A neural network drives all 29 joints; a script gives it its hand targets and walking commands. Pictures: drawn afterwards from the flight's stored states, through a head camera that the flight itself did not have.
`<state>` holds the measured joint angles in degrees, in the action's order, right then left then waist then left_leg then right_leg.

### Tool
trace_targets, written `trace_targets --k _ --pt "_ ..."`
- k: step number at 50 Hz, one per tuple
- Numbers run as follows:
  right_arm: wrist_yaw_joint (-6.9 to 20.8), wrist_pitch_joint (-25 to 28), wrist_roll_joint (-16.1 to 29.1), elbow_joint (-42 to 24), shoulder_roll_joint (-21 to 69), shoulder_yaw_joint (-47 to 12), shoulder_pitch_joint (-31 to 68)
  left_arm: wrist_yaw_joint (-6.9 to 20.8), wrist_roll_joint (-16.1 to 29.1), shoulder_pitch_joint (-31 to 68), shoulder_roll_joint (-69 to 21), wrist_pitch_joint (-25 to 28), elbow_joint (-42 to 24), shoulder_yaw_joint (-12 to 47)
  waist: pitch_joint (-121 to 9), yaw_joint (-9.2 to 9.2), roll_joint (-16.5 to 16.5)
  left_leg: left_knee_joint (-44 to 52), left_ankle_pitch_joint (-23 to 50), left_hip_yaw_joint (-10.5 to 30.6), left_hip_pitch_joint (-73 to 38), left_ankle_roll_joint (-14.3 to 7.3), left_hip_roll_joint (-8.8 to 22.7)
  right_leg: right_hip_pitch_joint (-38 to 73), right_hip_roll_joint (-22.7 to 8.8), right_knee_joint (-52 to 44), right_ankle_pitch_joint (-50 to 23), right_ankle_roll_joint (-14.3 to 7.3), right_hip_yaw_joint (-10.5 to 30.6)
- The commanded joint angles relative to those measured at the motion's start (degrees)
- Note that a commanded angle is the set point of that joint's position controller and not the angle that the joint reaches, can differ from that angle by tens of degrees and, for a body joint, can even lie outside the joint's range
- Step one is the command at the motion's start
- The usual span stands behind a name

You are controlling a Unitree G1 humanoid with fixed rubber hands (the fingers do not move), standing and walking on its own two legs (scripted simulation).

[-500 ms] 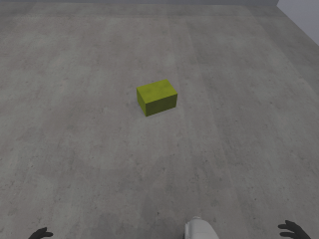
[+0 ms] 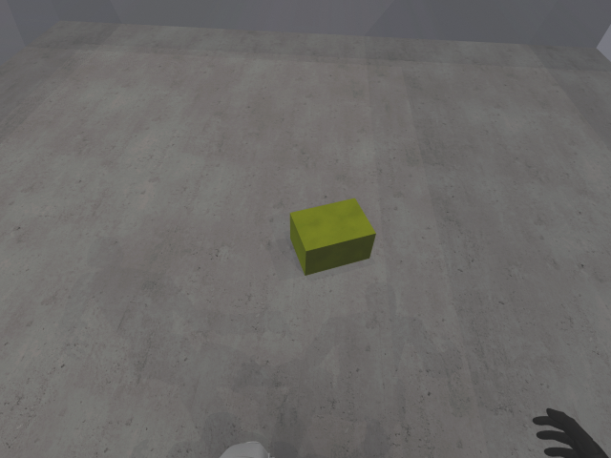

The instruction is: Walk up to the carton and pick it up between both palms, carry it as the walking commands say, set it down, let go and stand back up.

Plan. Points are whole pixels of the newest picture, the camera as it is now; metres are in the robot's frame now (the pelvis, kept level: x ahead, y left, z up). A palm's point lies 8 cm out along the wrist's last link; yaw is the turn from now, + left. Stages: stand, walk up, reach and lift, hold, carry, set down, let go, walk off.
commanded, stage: walk up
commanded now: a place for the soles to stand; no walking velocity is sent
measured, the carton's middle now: (330, 236) +1.00 -0.05 -0.67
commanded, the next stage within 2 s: none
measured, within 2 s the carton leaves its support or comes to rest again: neither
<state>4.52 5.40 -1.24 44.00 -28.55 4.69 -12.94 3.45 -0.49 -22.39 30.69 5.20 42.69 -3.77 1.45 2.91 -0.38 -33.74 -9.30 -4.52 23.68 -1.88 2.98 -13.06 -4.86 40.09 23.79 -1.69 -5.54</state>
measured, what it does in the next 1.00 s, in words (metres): walks ahead: right foot, then left foot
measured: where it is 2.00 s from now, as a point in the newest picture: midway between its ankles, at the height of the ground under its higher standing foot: (320, 368)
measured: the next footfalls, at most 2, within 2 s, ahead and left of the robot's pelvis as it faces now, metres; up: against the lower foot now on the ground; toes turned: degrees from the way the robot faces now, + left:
right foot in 0.32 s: +0.27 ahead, -0.15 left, +0.00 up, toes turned -7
left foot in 0.64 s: +0.39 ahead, +0.12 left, +0.00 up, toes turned +4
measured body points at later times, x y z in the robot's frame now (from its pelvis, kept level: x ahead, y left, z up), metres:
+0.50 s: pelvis +0.19 -0.02 +0.01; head +0.21 -0.04 +0.45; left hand +0.31 +0.33 -0.05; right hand +0.27 -0.36 -0.09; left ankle +0.23 +0.11 -0.68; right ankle +0.23 -0.14 -0.72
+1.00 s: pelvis +0.37 -0.03 -0.01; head +0.38 -0.03 +0.44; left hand +0.51 +0.31 -0.08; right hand +0.41 -0.39 -0.09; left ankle +0.35 +0.11 -0.70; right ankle +0.44 -0.15 -0.72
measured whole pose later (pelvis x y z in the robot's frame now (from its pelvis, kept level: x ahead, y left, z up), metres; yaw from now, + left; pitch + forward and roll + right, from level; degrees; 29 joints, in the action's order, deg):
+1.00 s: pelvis +0.37 -0.03 -0.01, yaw -2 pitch -1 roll +0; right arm 2.1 4.2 -0.7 42.9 -29.3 4.5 -21.2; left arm 3.0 -1.1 -15.4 27.9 5.5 43.0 -4.9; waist 2.4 -2.4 0.7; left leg -50.4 -26.4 -2.2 19.4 -2.0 4.3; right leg -24.2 -1.9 38.7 12.7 -2.1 -4.1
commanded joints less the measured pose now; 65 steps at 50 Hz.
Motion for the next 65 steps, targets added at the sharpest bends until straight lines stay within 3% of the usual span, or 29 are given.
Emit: trace_targets --k 1,2,6,14,16,17,18,19,20,24,31,32,33,34,35,39,44,47,48,49,50,52,55,59,61,62,63,64,65 --pt "-1.88 1.34 0.38 -1.83 -18.21 5.48 -12.88 -1.25 0.38 3.12 7.14 0.25 -4.91 -0.91 -4.74 -9.41 12.37 21.24 -31.92 40.77 -28.35 -13.07 22.43 -33.92 3.13 25.58 3.89 -0.96 5.23" --pt "-2.11 1.18 1.43 -2.38 -15.72 4.65 -9.68 -1.61 0.46 3.22 9.12 0.1 -3.63 -1.4 -2.54 -7.39 5.47 18.82 -26.8 35.47 -24.06 -13.81 21.05 -32.88 0.7 27.5 0.58 -0.6 10.4" --pt "-2.34 0.81 0.79 -3.47 -11.86 3.01 -5.47 -0.53 0.29 0.03 7.79 0.17 -0.45 -1.89 0.85 -4.8 9.78 16.4 -4.48 13.67 -13.46 -11.43 13.35 -22.85 -2.23 14.33 -2.88 1.13 6.93" --pt "-1.58 0.29 1.22 -5.48 -12.83 3.19 -2.88 1.16 -0.21 5.75 4.91 0.22 -0.6 -2.93 0.79 -3.32 8.54 12.28 -13.51 7.64 -3.37 -9.23 11.12 -5.24 2.79 -5.71 -12.95 -0.05 -0.63" --pt "-1.94 -0.05 0.92 -5.6 -9.35 1.83 -4.14 0.31 -0.42 0.51 6.93 0.82 0.78 -4.14 -1.98 0.33 0.92 -0.38 -11.75 4.41 3.73 -6.42 8.33 8.87 3.94 -8.84 -7.65 -2.08 1.69" --pt "-2.14 0.24 1.09 -6.69 -6.09 0.64 -4.37 -0.62 -0.7 -5.47 10.99 1.29 1.47 -5.6 -4.75 4.2 -11.51 -18.69 -10.04 -0.45 13.23 -3.17 3.19 17.23 -5.76 -16.38 5.3 -6.13 17.99" --pt "-2.4 0.18 1.18 -7.33 -6.56 0.4 -4.31 -1.09 -0.59 -7.11 16.43 1.67 0.12 -6.57 -6.16 4.58 -16.0 -30.03 -20.86 0.89 23.99 -1.12 -2.68 19.46 -19.38 -26.09 14.63 -13.38 42.94" --pt "-3.07 -0.43 1.17 -5.8 -10.48 1.27 -3.98 -1.3 0.24 -4.09 15.25 1.63 -0.67 -6.22 -3.95 2.61 -6.5 -34.43 -19.41 8.31 23.46 -0.8 1.07 16.42 -20.32 -24.51 12.1 -15.5 40.66" --pt "-3.11 -0.36 1.48 -4.83 -11.06 1.43 -4.8 -1.64 0.72 -1.69 13.54 1.38 -1.17 -5.48 -1.68 1.12 -4.39 -33.31 -16.91 9.03 22.54 -0.52 3.08 12.58 -18.71 -23.6 6.22 -15.78 34.55" --pt "-1.66 -0.41 0.65 -1.54 -8.67 1.55 -7.87 -1.36 0.24 2.22 10.4 1.11 -2.64 -4.11 0.16 -1.58 -9.43 -18.14 -12.17 4.15 9.24 1.39 3.19 -0.66 -11.23 -21.89 -10.09 -12.99 15.4" --pt "-0.62 0.07 0.19 -0.71 -8.54 2.77 -7.49 -0.26 -0.04 6.15 9.85 -0.01 -4.81 -2.33 0.65 -4.88 -5.79 0.0 -4.97 -1.6 -14.11 0.36 -2.09 -15.99 -6.8 -14.93 10.83 -8.45 8.59" --pt "-1.16 0.46 0.03 0.09 -9.84 3.34 -10.91 -0.44 -0.33 5.33 7.55 -0.22 -4.92 -1.34 -0.65 -6.67 -0.48 2.7 -9.68 1.29 -20.75 -0.99 -1.93 -19.93 -5.11 -6.27 11.02 -6.83 6.12" --pt "-1.99 1.01 -0.44 -0.28 -14.19 4.69 -14.92 -0.53 0.24 5.28 4.3 -0.17 -5.96 -0.3 -1.37 -9.62 12.82 13.67 -27.36 23.77 -27.83 -5.81 10.84 -31.69 0.88 12.53 7.42 -2.83 0.0" --pt "-2.35 1.38 -0.08 -1.8 -18.5 5.66 -15.92 -1.46 0.21 5.23 5.53 -0.45 -6.03 -0.75 -1.79 -10.08 14.41 21.97 -36.41 44.18 -26.6 -13.24 22.9 -37.07 3.94 24.07 7.32 -1.32 4.03" --pt "-2.64 1.27 1.15 -2.38 -16.51 5.07 -12.37 -2.04 -0.1 5.62 8.79 -0.66 -4.56 -1.53 -0.2 -8.06 4.96 19.9 -32.35 40.09 -21.74 -14.71 22.53 -35.12 0.25 27.13 2.22 -0.57 10.89" --pt "-2.9 0.67 0.49 -3.31 -12.33 3.4 -7.55 -0.85 -0.09 0.86 7.76 -0.4 -0.85 -2.48 1.98 -4.97 9.84 15.64 -9.22 16.37 -10.83 -11.74 13.41 -22.65 -1.81 15.1 -1.07 0.99 6.58" --pt "-2.23 0.62 0.38 -4.86 -12.91 3.39 -5.07 0.5 -0.05 4.88 5.21 -0.39 -1.3 -2.88 1.39 -4.56 11.56 13.77 -11.68 10.57 -3.5 -10.61 11.09 -10.54 1.53 1.2 -7.05 0.48 1.57" --pt "-2.08 -0.37 0.78 -5.5 -10.99 2.42 -4.56 0.04 -0.44 2.22 5.99 0.13 -0.04 -3.82 -0.47 -1.62 5.43 4.41 -18.68 7.75 4.25 -7.56 8.84 3.66 4.88 -6.35 -8.18 -1.05 -0.25" --pt "-2.42 -0.45 0.5 -5.87 -8.39 1.46 -5.17 -0.66 -0.5 -2.48 7.68 0.5 0.85 -4.65 -1.85 1.37 -1.69 -6.26 -18.19 5.57 9.75 -5.61 6.5 11.37 3.09 -9.86 -2.03 -2.96 4.98" --pt "-2.44 -0.06 0.76 -7.68 -5.61 0.47 -4.19 -1.46 -0.85 -6.22 13.89 1.03 0.23 -6.23 -3.73 4.14 -16.14 -26.8 -19.55 -0.71 22.81 -1.55 -1.08 17.12 -13.8 -21.88 17.22 -9.57 34.4" --pt "-3.29 -0.56 0.5 -6.85 -8.25 0.76 -4.09 -1.68 -0.58 -5.76 15.46 1.35 -0.96 -6.38 -2.77 3.56 -10.16 -33.12 -21.53 6.67 25.76 -0.93 -1.16 14.41 -20.48 -25.95 19.11 -14.84 44.75" --pt "-3.52 -0.46 1.14 -4.75 -11.18 1.56 -6.59 -2.3 0.58 -1.15 12.7 1.04 -1.72 -5.26 1.19 -0.01 -3.08 -30.76 -16.16 9.36 22.92 -0.29 3.48 8.42 -17.6 -22.59 6.64 -15.51 33.18" --pt "-2.75 -0.58 0.62 -1.87 -8.52 1.44 -9.53 -2.07 0.12 2.05 9.99 0.54 -2.67 -3.78 1.28 -1.89 -8.92 -19.35 -14.02 4.34 9.8 1.14 2.42 -1.69 -11.55 -18.66 -15.82 -13.11 16.94" --pt "-3.62 -1.12 0.93 -0.18 -4.96 0.31 -7.55 -2.56 0.62 5.34 8.82 -0.42 -2.77 -1.5 -0.78 -3.29 -9.86 -7.57 -3.07 -0.85 -5.13 0.68 -1.13 -9.0 -9.29 -10.65 -33.69 -10.09 9.48" --pt "-4.22 -0.76 0.37 1.25 -6.68 0.61 -8.28 -2.91 1.16 6.34 7.1 -1.2 -2.51 -0.34 -1.88 -4.41 -6.68 -0.89 2.16 0.28 -12.39 -1.01 -3.19 -12.72 -6.0 -3.09 -23.1 -6.15 7.16" --pt "-4.6 -0.61 0.0 1.26 -9.2 1.26 -8.47 -3.07 1.23 6.0 4.93 -1.67 -2.81 0.47 -2.83 -4.72 0.34 2.87 4.91 8.45 -15.39 -2.77 2.64 -16.48 -3.5 2.74 -13.21 -3.54 4.81" --pt "-4.91 -0.19 0.0 -0.58 -12.34 1.5 -5.87 -3.25 1.73 3.81 2.73 -2.37 -2.72 1.15 -5.08 -3.59 8.76 9.44 4.52 27.65 -16.09 -8.21 15.77 -19.46 2.43 10.42 -0.91 0.45 2.35" --pt "-4.74 -0.62 0.95 -0.52 -13.76 1.73 -4.56 -4.08 1.58 4.3 6.16 -3.27 -0.89 0.21 -6.96 -4.66 7.46 10.45 0.85 31.29 -13.78 -13.27 18.89 -16.52 2.07 13.3 10.76 0.46 5.48" --pt "-4.85 -0.98 0.96 -0.22 -12.98 1.55 -2.16 -4.32 1.18 4.72 6.65 -3.49 0.1 -0.11 -5.55 -3.88 6.38 9.02 -0.65 29.2 -11.79 -13.47 17.65 -15.88 1.06 13.42 10.46 0.28 6.83"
